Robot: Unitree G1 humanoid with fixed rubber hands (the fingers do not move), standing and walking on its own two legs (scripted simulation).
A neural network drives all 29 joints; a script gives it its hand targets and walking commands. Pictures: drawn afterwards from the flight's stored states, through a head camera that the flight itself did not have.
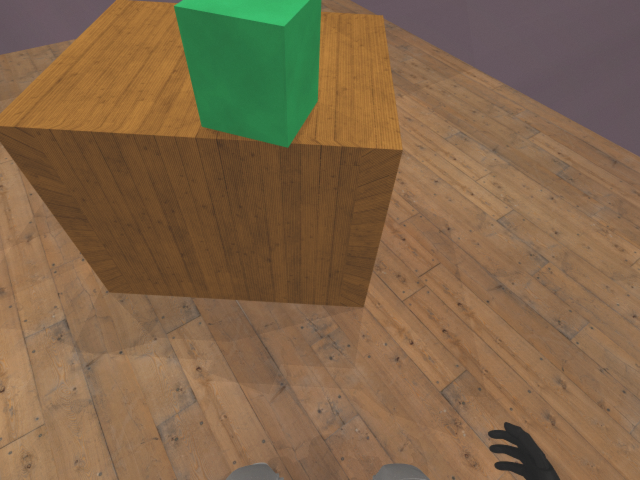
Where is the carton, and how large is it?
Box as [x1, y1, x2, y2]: [174, 0, 320, 147]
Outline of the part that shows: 176,4 174,8 201,125 287,147 317,101 320,0 182,0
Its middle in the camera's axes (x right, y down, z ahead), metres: -0.13 -0.37 +0.82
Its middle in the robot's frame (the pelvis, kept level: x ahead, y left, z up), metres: +0.88 +0.14 +0.07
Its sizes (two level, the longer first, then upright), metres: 0.210 0.200 0.250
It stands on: a pedestal, 0.70 m high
